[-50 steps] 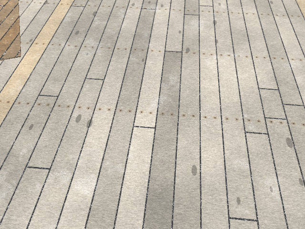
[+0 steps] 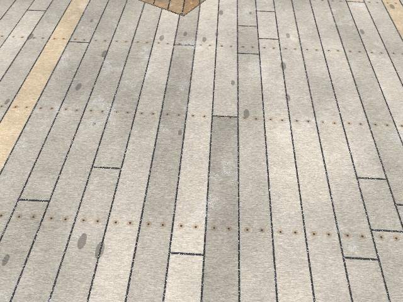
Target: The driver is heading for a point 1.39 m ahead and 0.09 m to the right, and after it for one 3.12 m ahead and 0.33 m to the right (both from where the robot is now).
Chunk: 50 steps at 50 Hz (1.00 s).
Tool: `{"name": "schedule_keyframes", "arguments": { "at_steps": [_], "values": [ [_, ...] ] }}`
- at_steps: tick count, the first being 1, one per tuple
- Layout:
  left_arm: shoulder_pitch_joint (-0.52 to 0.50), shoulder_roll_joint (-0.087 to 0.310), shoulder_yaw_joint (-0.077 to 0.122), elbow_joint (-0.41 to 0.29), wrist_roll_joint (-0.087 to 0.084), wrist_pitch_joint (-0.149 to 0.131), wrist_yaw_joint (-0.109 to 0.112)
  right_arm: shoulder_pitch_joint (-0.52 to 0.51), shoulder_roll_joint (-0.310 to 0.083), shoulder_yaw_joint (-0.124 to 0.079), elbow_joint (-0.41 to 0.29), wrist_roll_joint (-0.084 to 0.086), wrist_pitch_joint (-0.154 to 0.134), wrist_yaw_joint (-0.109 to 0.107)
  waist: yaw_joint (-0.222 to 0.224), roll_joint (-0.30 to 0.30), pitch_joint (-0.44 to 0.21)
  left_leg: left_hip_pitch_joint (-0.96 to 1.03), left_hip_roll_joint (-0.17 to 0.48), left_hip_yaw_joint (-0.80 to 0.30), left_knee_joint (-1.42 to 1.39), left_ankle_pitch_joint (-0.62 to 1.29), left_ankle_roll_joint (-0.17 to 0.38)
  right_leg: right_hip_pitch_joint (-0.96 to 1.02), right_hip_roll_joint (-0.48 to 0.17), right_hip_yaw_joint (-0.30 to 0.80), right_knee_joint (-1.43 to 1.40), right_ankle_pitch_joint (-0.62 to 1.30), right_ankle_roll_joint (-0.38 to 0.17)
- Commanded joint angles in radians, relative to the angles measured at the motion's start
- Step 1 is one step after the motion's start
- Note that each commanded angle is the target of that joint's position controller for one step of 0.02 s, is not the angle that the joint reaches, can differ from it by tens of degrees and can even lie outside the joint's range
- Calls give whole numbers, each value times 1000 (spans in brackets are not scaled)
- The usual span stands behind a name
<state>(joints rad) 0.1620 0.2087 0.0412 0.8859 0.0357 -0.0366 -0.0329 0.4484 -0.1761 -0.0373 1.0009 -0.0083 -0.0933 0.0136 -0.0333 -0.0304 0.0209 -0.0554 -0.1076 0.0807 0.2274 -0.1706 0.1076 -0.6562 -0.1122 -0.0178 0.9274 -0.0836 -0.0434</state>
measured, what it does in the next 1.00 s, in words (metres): walks ahead: right foot, then left foot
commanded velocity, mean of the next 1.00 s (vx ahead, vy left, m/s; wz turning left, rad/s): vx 0.50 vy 0.00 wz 0.00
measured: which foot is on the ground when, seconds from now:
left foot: down 0.00-0.28, up 0.30-0.82, down 0.84-1.00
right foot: up 0.00-0.24, down 0.26-0.86, up 0.88-1.00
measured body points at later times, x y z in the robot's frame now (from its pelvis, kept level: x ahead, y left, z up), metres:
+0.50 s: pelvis +0.28 -0.06 +0.00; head +0.30 -0.07 +0.45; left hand +0.28 +0.19 -0.14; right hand +0.35 -0.31 -0.15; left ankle +0.31 +0.09 -0.66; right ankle +0.29 -0.11 -0.75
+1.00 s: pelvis +0.55 -0.01 -0.01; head +0.57 +0.00 +0.44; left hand +0.57 +0.24 -0.16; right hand +0.61 -0.26 -0.14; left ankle +0.59 +0.05 -0.75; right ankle +0.50 -0.14 -0.66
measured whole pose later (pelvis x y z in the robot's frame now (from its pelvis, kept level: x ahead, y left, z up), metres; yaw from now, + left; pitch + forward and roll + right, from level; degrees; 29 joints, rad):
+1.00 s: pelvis +0.55 -0.01 -0.01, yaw +0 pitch -1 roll +0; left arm 0.31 0.21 0.05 1.01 0.03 -0.07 -0.01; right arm 0.24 -0.21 -0.06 0.99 -0.01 -0.08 0.01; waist 0.01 -0.03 0.06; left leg -0.24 -0.07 0.11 0.41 -0.17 0.11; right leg -0.42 -0.04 0.00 1.14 -0.30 -0.08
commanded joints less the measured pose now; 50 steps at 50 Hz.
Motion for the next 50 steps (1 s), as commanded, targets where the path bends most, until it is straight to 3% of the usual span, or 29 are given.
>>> {"name": "schedule_keyframes", "arguments": {
  "at_steps": [1, 2, 3, 7, 9, 11, 12, 13, 14, 15, 16, 17, 18, 20, 22, 23, 25, 30, 36, 39, 40, 41, 42, 43, 44, 45, 47, 48, 50],
  "values": [
    [-85, 44, 8, -55, -6, -4, -4, 49, -98, -13, -26, 5, -15, -8, 0, 46, 70, 3, 259, -181, -142, 153, 84, -70, 19, -25, -93, 101, 14],
    [-116, 23, 0, -74, -8, -7, -6, 66, -121, -15, -23, 2, -17, -9, -4, 89, 82, -6, 290, -182, -133, 189, 93, -53, 9, -21, -162, 115, 15],
    [-162, 29, -1, -83, -8, -9, -5, 88, -103, -11, -9, 2, -17, -11, -17, 69, 102, 23, 281, -166, -124, 266, 86, -59, 21, -38, -193, 124, 13],
    [-258, 31, -3, -112, -10, -17, -5, 142, -106, -7, 23, -12, -11, -25, -44, 73, 104, 151, 295, -145, -66, 406, 96, -46, 63, -65, -304, 74, -8],
    [-254, 40, 1, -121, -14, -24, -3, 125, -131, -13, 29, -18, -9, -32, -24, 97, 100, 178, 325, -148, -20, 507, 90, 16, 75, -66, -348, 12, -35],
    [-147, 56, 12, -90, -14, -32, 9, 92, -146, -15, 33, -19, -7, -35, 32, 110, 43, 180, 319, -119, 116, 786, 66, 191, 135, -92, -391, -71, -73],
    [-6, 75, 24, -43, -13, -39, 18, 78, -155, -17, 36, -16, -4, -34, 93, 99, -28, 163, 298, -96, 272, 861, 50, 355, 169, -105, -446, -59, -97],
    [176, 116, 43, 13, 3, -50, 30, 60, -152, -14, 28, -10, -4, -32, 165, 82, -129, 25, 263, -69, 481, 722, 30, 612, 117, -49, -462, -39, -133],
    [331, 218, 69, 32, 33, -55, 42, 91, -81, 5, -13, 17, -6, -25, 185, -60, -280, -270, 178, -18, 834, 285, -3, 919, -172, 305, -476, -169, -214],
    [325, 237, 77, 40, 9, -41, 30, 165, -74, -2, -4, 33, -6, -19, 147, -193, -372, -509, 20, -64, 1106, -353, -19, 1026, -336, 721, -625, -180, -327],
    [219, 183, 65, 31, -16, -34, 24, 73, -140, -21, -13, 8, -1, -23, 111, -43, -217, -596, 99, -142, 1140, -261, -5, 902, -273, 599, -649, -227, -284],
    [132, 124, 48, 19, -24, -40, 20, -13, -127, -19, -39, 1, -7, -18, 88, -3, -98, -592, 135, -138, 1089, -170, -4, 745, -235, 457, -683, -171, -252],
    [109, 77, 33, 27, -18, -51, 14, -55, -114, -21, -42, -8, -7, -17, 59, 36, -13, -537, 169, -142, 1020, -124, -2, 615, -174, 346, -701, 23, -194],
    [111, 47, 22, 54, -22, -60, 24, -10, -65, -14, -32, -30, 24, -1, 4, -26, -15, -458, 194, -123, 950, -98, -24, 516, -124, 248, -748, 27, -170],
    [172, 36, 16, 88, -26, -76, 24, -34, -59, -16, -34, -34, 39, 7, -5, -5, 14, -469, 196, -105, 930, -80, -38, 498, -91, 184, -757, 171, -163],
    [183, 68, 22, 93, -27, -79, 26, -56, -54, -16, -45, -32, 45, 11, -13, -17, 10, -496, 200, -94, 899, -55, -46, 505, -90, 168, -773, 146, -167],
    [232, 68, 19, 112, -30, -79, 28, -157, -71, -18, -73, -34, 54, 14, 6, -8, 50, -572, 216, -72, 848, 23, -59, 514, -64, 127, -792, 207, -147],
    [320, 68, 8, 138, -26, -75, 31, -370, -64, -5, -139, -15, 51, 17, 54, -19, 76, -608, 201, -28, 581, 163, -82, 575, -42, 78, -805, 277, -135],
    [408, 79, 5, 179, -13, -68, 48, -521, -74, 0, -188, -13, 41, 14, 91, -28, 101, -614, 163, -7, 396, 136, -43, 758, -98, 77, -760, 370, -151],
    [376, 99, 11, 185, -6, -64, 57, -473, -85, -8, -183, -11, 28, 8, 46, -34, 76, -490, 116, 15, 330, 25, 4, 799, -113, 53, -649, 618, -139],
    [361, 109, 14, 186, -6, -63, 58, -387, -96, -16, -155, -12, 22, 0, 11, -43, 31, -374, 81, 29, 308, -5, 24, 791, -106, 41, -551, 746, -127],
    [340, 114, 14, 184, -10, -59, 55, -229, -114, -29, -101, -15, 14, -8, -56, -23, -48, -188, 52, 43, 245, 32, 48, 752, -74, 11, -379, 772, -109],
    [324, 101, 8, 165, -19, -61, 52, -47, -168, -50, -51, -36, 4, -19, -123, 9, -153, 87, 164, -80, 239, 13, 95, 564, -38, -10, -142, 549, -90],
    [422, 3, -13, 136, -62, -61, 38, 73, -281, -79, -41, -60, 4, -24, -102, 212, -311, 413, 486, -551, 191, -91, 232, 200, 120, -80, 274, -41, -39],
    [405, 76, 11, 150, -40, -59, 38, 20, -250, -75, -41, -22, 21, -13, -85, 161, -315, 373, 530, -778, 51, -132, 263, 61, 181, 34, 418, -429, -50],
    [297, 93, 20, 118, -26, -56, 37, -106, -205, -62, -55, -1, 24, -9, -35, 101, -129, 214, 483, -602, 28, -194, 220, -7, 106, 65, 419, -333, -60],
    [208, 70, 23, 101, -11, -56, 31, -188, -94, -29, -56, -4, 6, 0, 17, 36, 30, -45, 377, -379, -29, 40, 123, 75, 41, 68, 293, -213, -60],
    [251, 28, 16, 106, -1, -40, 24, -190, -74, -22, -41, 2, 4, -6, 57, 76, 16, -99, 349, -319, -58, 15, 106, 127, 28, 56, 248, -195, -45],
    [253, 18, 15, 109, 8, -18, 13, -148, -78, -20, -19, -2, -12, -11, 70, 84, 22, -146, 324, -275, -82, 95, 113, 157, 23, 38, 217, -176, -24]
  ]
}}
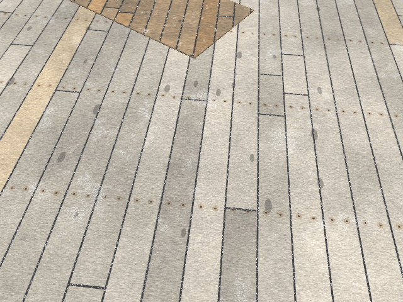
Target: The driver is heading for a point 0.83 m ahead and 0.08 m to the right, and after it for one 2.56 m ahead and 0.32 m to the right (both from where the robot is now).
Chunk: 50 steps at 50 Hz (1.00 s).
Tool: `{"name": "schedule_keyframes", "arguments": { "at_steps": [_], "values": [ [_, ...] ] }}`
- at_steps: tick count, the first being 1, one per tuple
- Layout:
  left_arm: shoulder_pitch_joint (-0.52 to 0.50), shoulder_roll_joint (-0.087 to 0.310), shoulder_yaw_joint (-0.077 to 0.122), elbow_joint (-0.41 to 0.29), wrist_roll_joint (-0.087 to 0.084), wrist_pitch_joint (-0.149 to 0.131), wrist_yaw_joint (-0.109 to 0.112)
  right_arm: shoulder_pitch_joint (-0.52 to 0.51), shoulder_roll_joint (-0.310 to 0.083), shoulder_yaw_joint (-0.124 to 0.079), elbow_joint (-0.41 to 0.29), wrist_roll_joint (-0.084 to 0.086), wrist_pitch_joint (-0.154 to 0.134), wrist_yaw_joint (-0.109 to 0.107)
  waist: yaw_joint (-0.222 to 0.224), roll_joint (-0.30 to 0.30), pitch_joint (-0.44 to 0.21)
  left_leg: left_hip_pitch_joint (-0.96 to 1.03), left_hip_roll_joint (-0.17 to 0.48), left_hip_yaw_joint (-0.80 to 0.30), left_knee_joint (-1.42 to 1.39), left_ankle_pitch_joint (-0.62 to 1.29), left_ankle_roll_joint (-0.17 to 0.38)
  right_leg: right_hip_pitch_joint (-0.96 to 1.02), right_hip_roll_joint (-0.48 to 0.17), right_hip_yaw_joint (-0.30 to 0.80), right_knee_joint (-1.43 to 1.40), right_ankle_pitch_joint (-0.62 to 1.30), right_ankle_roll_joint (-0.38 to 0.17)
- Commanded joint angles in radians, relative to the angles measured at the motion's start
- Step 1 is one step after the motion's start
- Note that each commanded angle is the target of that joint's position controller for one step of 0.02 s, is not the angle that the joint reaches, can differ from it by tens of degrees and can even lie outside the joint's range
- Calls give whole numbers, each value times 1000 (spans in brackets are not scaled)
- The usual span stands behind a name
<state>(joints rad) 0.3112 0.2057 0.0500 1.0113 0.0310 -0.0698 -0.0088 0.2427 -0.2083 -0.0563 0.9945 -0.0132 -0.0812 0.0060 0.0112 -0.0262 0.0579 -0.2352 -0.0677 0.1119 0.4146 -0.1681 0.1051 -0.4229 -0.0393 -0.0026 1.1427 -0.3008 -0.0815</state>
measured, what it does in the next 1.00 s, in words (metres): walks ahead: right foot, then left foot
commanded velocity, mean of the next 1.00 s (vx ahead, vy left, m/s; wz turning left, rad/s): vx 0.49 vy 0.00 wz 0.00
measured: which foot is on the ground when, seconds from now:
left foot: down 0.00-0.42, up 0.44-0.94, down 0.96-1.00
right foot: up 0.00-0.38, down 0.40-0.98, up 1.00-1.00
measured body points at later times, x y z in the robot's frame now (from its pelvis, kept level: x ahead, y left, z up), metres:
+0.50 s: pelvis +0.27 -0.04 -0.01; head +0.30 -0.05 +0.44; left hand +0.40 +0.20 -0.14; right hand +0.22 -0.28 -0.16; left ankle +0.11 +0.06 -0.65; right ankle +0.34 -0.10 -0.74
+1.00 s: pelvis +0.53 -0.01 -0.02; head +0.57 +0.00 +0.43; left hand +0.44 +0.22 -0.16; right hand +0.73 -0.22 -0.13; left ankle +0.64 +0.07 -0.74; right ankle +0.35 -0.10 -0.71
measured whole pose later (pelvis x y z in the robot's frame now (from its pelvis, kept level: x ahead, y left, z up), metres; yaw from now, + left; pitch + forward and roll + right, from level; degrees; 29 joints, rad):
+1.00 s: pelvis +0.53 -0.01 -0.02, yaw +0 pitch +1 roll -1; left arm 0.46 0.18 0.03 1.09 0.00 -0.08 0.02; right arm 0.01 -0.18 -0.04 0.88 -0.04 -0.09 0.01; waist 0.06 -0.01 0.07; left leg -0.44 -0.01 0.11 0.54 -0.10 0.09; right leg -0.02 0.03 -0.06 0.65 -0.45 -0.05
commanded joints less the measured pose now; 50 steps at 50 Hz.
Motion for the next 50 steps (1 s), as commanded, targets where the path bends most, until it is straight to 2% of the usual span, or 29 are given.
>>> {"name": "schedule_keyframes", "arguments": {
  "at_steps": [1, 3, 4, 5, 6, 10, 14, 17, 18, 19, 20, 21, 22, 23, 24, 25, 26, 27, 29, 30, 32, 37, 43, 45, 46, 47, 48, 49, 50],
  "values": [
    [78, 21, 7, -27, 11, 22, -14, 84, -57, -1, 0, 3, -29, -4, 30, 70, -4, 36, 275, -276, -277, 134, 116, -102, -54, 15, -22, 62, 23],
    [-2, 32, 10, -53, 7, 32, -18, 118, -79, -4, 10, 5, -30, -6, 25, 56, 11, 62, 246, -227, -302, 133, 99, -177, -67, -5, -80, 144, 37],
    [-49, 29, 7, -76, 7, 34, -19, 143, -96, -5, 14, 4, -30, -6, 14, 86, 27, 58, 262, -232, -313, 154, 109, -200, -82, -6, -138, 176, 46],
    [-107, 45, 9, -90, 5, 33, -18, 178, -69, 3, 26, 7, -29, -5, -4, 67, 51, 89, 240, -208, -309, 247, 89, -240, -78, -22, -165, 206, 50],
    [-143, 34, 5, -107, 0, 33, -18, 195, -77, 4, 30, 6, -29, -5, -9, 90, 46, 105, 244, -202, -308, 254, 91, -248, -77, -26, -230, 234, 56],
    [-283, 22, -7, -149, -11, 27, -22, 268, -77, 10, 48, 3, -29, -11, -51, 83, 45, 188, 234, -166, -296, 338, 73, -227, -44, -62, -421, 317, 57],
    [-380, 35, -9, -184, -10, 20, -19, 326, -77, 11, 74, -8, -23, -22, -76, 87, 64, 323, 270, -165, -254, 415, 91, -246, -17, -76, -520, 275, 29],
    [-358, 47, -3, -192, -11, 6, -15, 304, -96, 5, 81, -16, -19, -31, -41, 94, 50, 382, 297, -151, -159, 633, 84, -163, 18, -88, -584, 166, -15],
    [-292, 57, 4, -173, -11, 1, -9, 285, -106, 2, 80, -17, -19, -32, -10, 104, 15, 375, 292, -137, -83, 776, 71, -61, 50, -103, -605, 129, -34],
    [-166, 73, 15, -131, -10, -6, -1, 270, -114, 0, 80, -15, -16, -31, 42, 99, -49, 360, 273, -119, 58, 861, 56, 89, 85, -117, -651, 134, -57],
    [15, 107, 32, -73, 3, -16, 9, 248, -111, 3, 71, -6, -16, -28, 117, 73, -145, 242, 235, -86, 258, 760, 35, 335, 55, -80, -687, 182, -91],
    [179, 205, 58, -47, 32, -22, 21, 267, -53, 20, 30, 21, -19, -19, 147, -51, -284, -49, 157, -39, 592, 373, 1, 646, -205, 234, -702, 87, -170],
    [180, 243, 71, -46, 12, -7, 10, 349, -35, 14, 34, 40, -19, -12, 105, -211, -385, -309, -23, -58, 913, -350, -21, 775, -407, 676, -845, 68, -294],
    [71, 200, 62, -61, -16, 3, 3, 266, -105, -7, 26, 12, -13, -16, 71, -54, -257, -396, 51, -161, 958, -285, -6, 657, -354, 586, -867, 20, -264],
    [-19, 135, 43, -73, -22, -1, -1, 176, -87, -4, -2, 4, -17, -11, 49, -10, -125, -414, 91, -162, 919, -202, -5, 509, -318, 447, -899, 41, -233],
    [-52, 85, 28, -70, -16, -10, -2, 144, -63, -3, -7, 1, -18, -9, 17, 29, -49, -378, 126, -161, 846, -151, -6, 392, -268, 347, -931, 147, -190],
    [-61, 45, 15, -54, -19, -16, 2, 128, -50, -5, -13, -15, -4, -3, -17, 24, -23, -326, 152, -161, 783, -119, -11, 308, -205, 265, -963, 163, -136],
    [-50, 45, 12, -42, -18, -23, 7, 175, -25, -1, -3, -24, 11, 5, -40, -27, -29, -277, 155, -153, 752, -112, -23, 267, -198, 226, -976, 203, -137],
    [12, 47, 9, -14, -20, -39, 9, 161, -19, -3, -6, -29, 28, 12, -49, -13, -15, -280, 156, -135, 723, -96, -39, 253, -172, 168, -983, 332, -136],
    [23, 74, 14, -8, -20, -42, 10, 135, -17, -2, -18, -28, 35, 15, -55, -20, -15, -303, 161, -124, 692, -71, -49, 253, -168, 153, -1000, 305, -139],
    [61, 90, 14, 0, -20, -42, 10, 35, -33, -4, -53, -27, 44, 19, -39, -19, 15, -375, 181, -109, 623, 5, -66, 263, -157, 131, -1032, 307, -136],
    [155, 79, 3, 22, -21, -40, 10, -174, -28, 8, -122, -11, 40, 23, 13, -25, 44, -410, 164, -60, 357, 148, -87, 338, -123, 62, -1033, 433, -109],
    [235, 93, 3, 56, -8, -33, 24, -311, -43, 12, -176, -9, 28, 22, 48, -33, 61, -417, 127, -41, 193, 114, -47, 521, -177, 55, -975, 549, -118],
    [221, 106, 7, 61, -3, -30, 30, -293, -49, 7, -180, -8, 19, 18, 26, -42, 52, -354, 103, -29, 151, 42, -18, 554, -191, 42, -911, 690, -108],
    [201, 109, 8, 61, -1, -28, 33, -231, -53, 3, -161, -11, 12, 12, -6, -46, 27, -261, 71, -17, 124, 11, 0, 548, -182, 23, -828, 863, -91],
    [190, 113, 8, 63, -3, -25, 33, -105, -61, -5, -115, -14, 2, 3, -52, -42, -33, -121, 30, 0, 76, 36, 19, 541, -157, 6, -686, 991, -70],
    [173, 107, 5, 58, -17, -25, 33, 60, -84, -16, -59, -28, -14, -7, -118, -19, -121, 100, 50, -18, 19, 186, 44, 451, -111, -28, -496, 924, -38],
    [181, 65, -10, 22, -39, -28, 33, 223, -172, -36, -30, -57, -26, -19, -152, 78, -259, 395, 294, -247, 67, 457, 92, 214, -47, -52, -201, 497, -7],
    [344, 4, -17, 42, -87, -20, 34, 221, -231, -54, -30, -27, -11, -11, -91, 298, -439, 605, 562, -613, 23, 763, 267, -29, 132, -64, 162, -294, 28]
  ]
}}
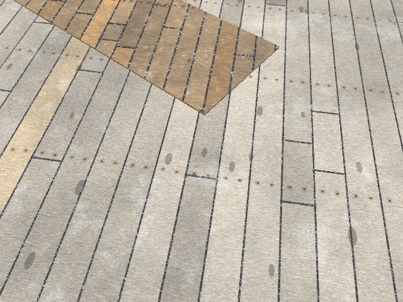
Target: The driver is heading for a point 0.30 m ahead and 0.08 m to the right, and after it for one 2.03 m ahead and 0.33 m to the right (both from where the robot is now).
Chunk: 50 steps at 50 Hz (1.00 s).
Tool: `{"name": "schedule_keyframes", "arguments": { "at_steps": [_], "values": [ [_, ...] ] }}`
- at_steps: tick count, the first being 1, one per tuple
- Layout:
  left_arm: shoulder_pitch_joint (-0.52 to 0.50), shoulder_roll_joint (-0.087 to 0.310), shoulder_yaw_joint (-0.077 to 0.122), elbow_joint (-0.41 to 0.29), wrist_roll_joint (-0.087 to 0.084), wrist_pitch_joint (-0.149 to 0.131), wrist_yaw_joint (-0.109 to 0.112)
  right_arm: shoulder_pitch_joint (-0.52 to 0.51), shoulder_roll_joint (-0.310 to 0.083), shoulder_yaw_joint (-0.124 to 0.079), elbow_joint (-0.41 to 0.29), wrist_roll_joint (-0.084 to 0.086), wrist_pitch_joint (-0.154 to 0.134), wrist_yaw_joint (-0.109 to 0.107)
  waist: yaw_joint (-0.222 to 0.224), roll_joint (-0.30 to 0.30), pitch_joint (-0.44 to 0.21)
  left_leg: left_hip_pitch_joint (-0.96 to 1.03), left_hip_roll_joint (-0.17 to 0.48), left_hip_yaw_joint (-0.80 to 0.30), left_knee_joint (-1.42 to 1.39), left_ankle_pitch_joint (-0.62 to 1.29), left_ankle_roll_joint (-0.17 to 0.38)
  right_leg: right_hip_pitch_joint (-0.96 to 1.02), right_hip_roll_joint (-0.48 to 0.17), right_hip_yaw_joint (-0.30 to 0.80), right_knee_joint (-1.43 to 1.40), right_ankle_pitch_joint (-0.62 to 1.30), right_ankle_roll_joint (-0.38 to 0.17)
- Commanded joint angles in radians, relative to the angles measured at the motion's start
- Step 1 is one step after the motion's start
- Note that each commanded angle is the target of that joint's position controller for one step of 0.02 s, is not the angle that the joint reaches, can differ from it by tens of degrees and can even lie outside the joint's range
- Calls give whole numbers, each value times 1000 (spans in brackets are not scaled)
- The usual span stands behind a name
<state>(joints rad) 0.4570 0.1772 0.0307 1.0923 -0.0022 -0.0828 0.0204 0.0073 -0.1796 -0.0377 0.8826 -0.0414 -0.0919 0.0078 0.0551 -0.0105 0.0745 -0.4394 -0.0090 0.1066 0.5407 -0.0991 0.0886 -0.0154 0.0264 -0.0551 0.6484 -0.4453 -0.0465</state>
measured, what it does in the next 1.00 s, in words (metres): steps on the spot, turning right: right foot, then left foot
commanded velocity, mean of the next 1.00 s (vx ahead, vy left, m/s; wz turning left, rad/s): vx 0.08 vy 0.00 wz -0.29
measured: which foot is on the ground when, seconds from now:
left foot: down 0.00-0.50, up 0.52-0.94, down 0.96-1.00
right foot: up 0.00-0.48, down 0.50-0.98, up 1.00-1.00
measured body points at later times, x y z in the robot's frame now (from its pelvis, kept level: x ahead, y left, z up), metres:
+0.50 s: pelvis +0.09 -0.01 +0.01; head +0.11 -0.04 +0.45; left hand +0.26 +0.20 -0.12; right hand +0.08 -0.28 -0.14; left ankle +0.10 +0.08 -0.72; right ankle +0.08 -0.10 -0.73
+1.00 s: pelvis +0.08 -0.01 +0.01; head +0.10 +0.00 +0.46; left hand +0.27 +0.19 -0.12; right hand +0.05 -0.27 -0.12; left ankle +0.10 +0.10 -0.72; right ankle +0.08 -0.10 -0.72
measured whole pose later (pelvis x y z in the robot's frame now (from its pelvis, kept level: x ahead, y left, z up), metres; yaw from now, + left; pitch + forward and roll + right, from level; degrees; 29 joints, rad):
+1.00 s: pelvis +0.08 -0.01 +0.01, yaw -17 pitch -1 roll +0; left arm 0.15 0.22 0.03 0.88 0.01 0.02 0.04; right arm 0.27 -0.22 -0.04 0.90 -0.01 0.03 -0.02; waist -0.02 -0.02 0.03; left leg -0.21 -0.01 -0.01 0.51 -0.29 0.02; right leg -0.27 0.05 -0.04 0.51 -0.24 -0.05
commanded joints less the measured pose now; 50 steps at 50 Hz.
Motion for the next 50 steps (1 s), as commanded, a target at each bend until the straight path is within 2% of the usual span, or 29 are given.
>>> {"name": "schedule_keyframes", "arguments": {
  "at_steps": [1, 2, 3, 4, 5, 7, 9, 13, 16, 21, 23, 24, 25, 26, 27, 28, 29, 30, 31, 32, 35, 37, 41, 43, 46, 47, 48, 49, 50],
  "values": [
    [122, 127, 30, -29, -17, 7, 15, 382, -218, -65, 54, 35, 11, -6, -121, 69, -383, 675, 446, -510, -119, 753, 255, -461, 12, 115, 695, -91, -14],
    [28, 96, 29, -58, -5, 9, 14, 277, -156, -43, 42, 35, 7, -7, -93, 59, -243, 544, 411, -377, -145, 753, 222, -496, -20, 118, 667, -39, -10],
    [-13, 77, 29, -68, 7, 14, 12, 232, -103, -28, 39, 30, 5, -11, -69, 30, -142, 416, 365, -283, -197, 710, 170, -486, -53, 106, 606, 3, -7],
    [-65, 89, 39, -85, 20, 31, 3, 224, -77, -16, 47, 34, 4, -20, -52, 29, -96, 313, 303, -214, -248, 644, 118, -439, -74, 105, 539, 37, -9],
    [-5, 68, 41, -79, 31, 49, -2, 223, -92, -18, 50, 30, 1, -28, -23, 101, -86, 266, 315, -176, -242, 712, 129, -402, -67, 91, 536, 49, 1],
    [4, 47, 44, -77, 36, 71, -6, 248, -101, -18, 50, 33, -8, -32, -8, 78, -103, 248, 302, -121, -247, 740, 135, -401, -50, 77, 535, 79, 15],
    [-29, 54, 51, -98, 33, 85, -9, 241, -126, -22, 38, 26, -6, -39, 4, 70, -118, 251, 292, -73, -251, 682, 131, -436, -50, 60, 487, 122, 26],
    [-164, 48, 43, -169, 33, 106, -23, 255, -131, -21, 35, 25, 14, -49, -14, 120, -105, 241, 273, 8, -257, 510, 112, -447, -73, 25, 287, 225, 29],
    [-228, 57, 38, -208, 34, 120, -32, 267, -160, -30, 29, 22, 29, -50, -34, 121, -107, 244, 302, 17, -254, 391, 123, -410, -71, -4, 192, 227, 19],
    [-288, 87, 45, -265, 32, 129, -40, 285, -201, -51, 18, 13, 68, -47, -70, 124, -85, 287, 364, -9, -195, 198, 118, -386, -62, -31, 80, 69, -3],
    [-277, 82, 45, -280, 27, 119, -39, 284, -218, -60, 16, 13, 82, -48, -64, 105, -84, 292, 369, 1, -124, 152, 83, -329, -48, -44, -39, 76, -18],
    [-252, 86, 46, -280, 26, 106, -36, 296, -224, -66, 21, 11, 90, -48, -46, 66, -95, 265, 350, 29, -51, 97, 36, -252, -42, -28, -157, 180, -29],
    [-208, 151, 63, -271, 34, 90, -27, 335, -196, -63, 21, 8, 98, -42, -40, -80, -124, 196, 276, 93, 134, -23, -29, -150, -118, 118, -295, 308, -57],
    [-193, 300, 100, -288, 27, 87, -16, 298, -108, -40, -54, 30, 101, -38, -40, -353, -111, -90, 61, 146, 364, -474, -118, -48, -393, 513, -345, 710, -214],
    [-97, 286, 107, -257, 17, 92, -11, 205, -149, -44, -64, 19, 118, -48, 29, -176, -128, -141, 38, -23, 544, -573, -127, -45, -415, 502, -328, 814, -309],
    [-123, 254, 98, -257, 14, 97, -5, 204, -144, -45, -67, 27, 126, -45, -5, -104, -114, -152, 50, -73, 601, -509, -130, -74, -365, 421, -317, 801, -305],
    [-192, 223, 87, -271, 14, 105, -1, 203, -135, -44, -64, 36, 120, -42, -35, -68, -85, -150, 62, -102, 580, -419, -125, -112, -303, 357, -328, 721, -262],
    [-252, 205, 80, -290, 8, 109, 3, 194, -149, -48, -68, 29, 113, -42, -55, -78, -75, -158, 67, -115, 550, -355, -120, -112, -254, 324, -331, 672, -223],
    [-299, 177, 71, -309, 2, 113, 2, 208, -168, -53, -62, 10, 115, -38, -69, -59, -98, -147, 59, -114, 553, -307, -117, -105, -215, 294, -345, 628, -195],
    [-286, 180, 69, -315, 6, 107, -2, 240, -158, -52, -57, 8, 120, -37, -71, -100, -124, -115, 45, -106, 571, -306, -118, -111, -234, 297, -332, 728, -220],
    [-255, 182, 65, -303, 13, 89, -6, 251, -141, -47, -51, 20, 131, -40, -66, -50, -144, -86, 45, -111, 504, -293, -127, -88, -214, 276, -330, 725, -211],
    [-231, 182, 58, -291, 19, 86, -1, 241, -137, -43, -53, 22, 138, -40, -54, -69, -146, -67, 47, -114, 431, -292, -127, -71, -224, 283, -343, 686, -207],
    [-259, 137, 22, -269, 35, 81, 5, 233, -105, -23, -35, 29, 146, -34, -42, -94, -130, 128, 45, -110, 202, -290, -106, -163, -211, 241, -390, 461, -169],
    [-264, 175, 25, -255, 37, 83, 9, 230, -126, -25, -32, 35, 145, -33, -38, -105, -103, 173, 21, -97, 132, -299, -93, -182, -221, 251, -385, 394, -165],
    [-289, 225, 40, -248, 17, 96, 19, 271, -131, -25, -23, 36, 128, -32, -71, -72, -83, 225, 3, -76, -37, -205, -66, -183, -232, 253, -323, 394, -142],
    [-277, 227, 44, -242, 15, 99, 23, 276, -134, -23, -23, 33, 118, -32, -75, -46, -72, 252, 15, -105, -123, -125, -54, -198, -224, 244, -297, 390, -110],
    [-276, 213, 44, -249, 14, 99, 25, 286, -163, -27, -27, 21, 107, -33, -67, 4, -73, 270, 75, -202, -164, -59, -31, -225, -189, 215, -229, 364, -74],
    [-256, 170, 40, -270, 9, 99, 23, 273, -238, -43, -38, 23, 99, -33, -18, 140, -75, 264, 205, -392, -192, 112, 27, -282, -65, 106, -120, 249, -30],
    [-302, 141, 32, -272, 14, 104, 28, 263, -258, -54, -39, 33, 98, -22, -52, 228, -26, 198, 302, -525, -247, 193, 115, -325, 33, 25, -32, 109, 7]
  ]
}}
Keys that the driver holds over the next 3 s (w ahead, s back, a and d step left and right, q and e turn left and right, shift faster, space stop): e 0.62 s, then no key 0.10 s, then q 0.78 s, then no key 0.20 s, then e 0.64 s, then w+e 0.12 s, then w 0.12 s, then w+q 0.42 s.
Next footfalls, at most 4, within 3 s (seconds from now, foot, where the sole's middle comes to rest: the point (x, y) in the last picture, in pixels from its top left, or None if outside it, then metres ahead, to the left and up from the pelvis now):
0.50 right None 0.12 -0.11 -0.76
0.96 left None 0.14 0.09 -0.76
1.30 right None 0.07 -0.12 -0.76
1.72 left None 0.06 0.09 -0.76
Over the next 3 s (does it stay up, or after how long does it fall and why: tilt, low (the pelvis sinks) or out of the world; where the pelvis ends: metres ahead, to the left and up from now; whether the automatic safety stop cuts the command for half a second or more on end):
stays up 0.22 -0.03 0.02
